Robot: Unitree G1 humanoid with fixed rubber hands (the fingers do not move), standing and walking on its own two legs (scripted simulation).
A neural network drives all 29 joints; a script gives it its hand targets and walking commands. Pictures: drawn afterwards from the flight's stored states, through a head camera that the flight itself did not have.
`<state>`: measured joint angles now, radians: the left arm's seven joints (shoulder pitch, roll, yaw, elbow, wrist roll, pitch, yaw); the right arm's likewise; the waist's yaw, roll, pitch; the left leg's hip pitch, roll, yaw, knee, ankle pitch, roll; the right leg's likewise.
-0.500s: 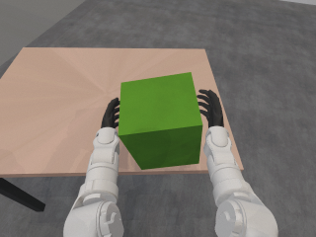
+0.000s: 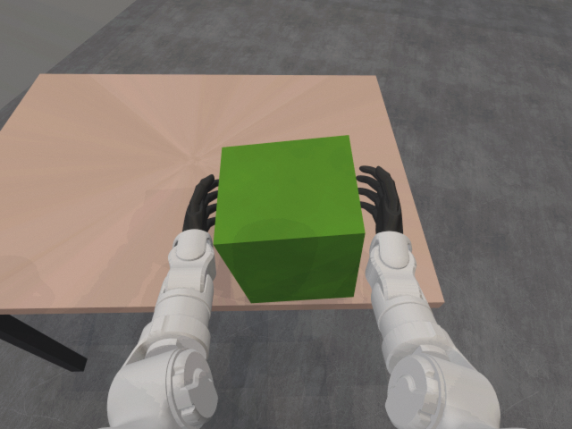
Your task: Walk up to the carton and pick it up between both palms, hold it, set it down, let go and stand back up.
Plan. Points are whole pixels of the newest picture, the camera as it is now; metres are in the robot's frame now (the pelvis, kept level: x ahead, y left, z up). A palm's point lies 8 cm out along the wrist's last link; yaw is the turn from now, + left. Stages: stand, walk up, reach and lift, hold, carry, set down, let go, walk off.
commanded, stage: set down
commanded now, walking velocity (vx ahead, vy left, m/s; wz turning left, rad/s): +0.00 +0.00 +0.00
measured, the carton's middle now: (294, 229) +0.42 +0.01 -0.01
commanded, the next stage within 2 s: none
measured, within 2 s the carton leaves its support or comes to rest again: rests again in 1.10 s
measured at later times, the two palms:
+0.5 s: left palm (201, 229) +0.39 +0.15 +0.03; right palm (389, 225) +0.38 -0.13 +0.05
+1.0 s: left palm (209, 228) +0.40 +0.14 +0.03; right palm (394, 231) +0.38 -0.14 +0.04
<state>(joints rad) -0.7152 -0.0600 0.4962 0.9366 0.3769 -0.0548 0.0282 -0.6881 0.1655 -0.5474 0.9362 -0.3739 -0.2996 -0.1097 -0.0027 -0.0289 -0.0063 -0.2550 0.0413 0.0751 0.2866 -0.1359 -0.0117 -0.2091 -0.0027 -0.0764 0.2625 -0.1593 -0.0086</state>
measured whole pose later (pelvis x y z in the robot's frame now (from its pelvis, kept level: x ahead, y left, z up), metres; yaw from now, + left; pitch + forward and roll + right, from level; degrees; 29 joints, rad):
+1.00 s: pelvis +0.00 +0.00 +0.00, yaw -1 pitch +8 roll +0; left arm -0.73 -0.13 0.64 0.92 0.49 -0.18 0.02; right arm -0.68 0.19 -0.64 0.90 -0.46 -0.33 -0.08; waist 0.00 -0.04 0.01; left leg -0.30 0.05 0.09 0.31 -0.14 -0.01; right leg -0.27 0.00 -0.06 0.29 -0.16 -0.01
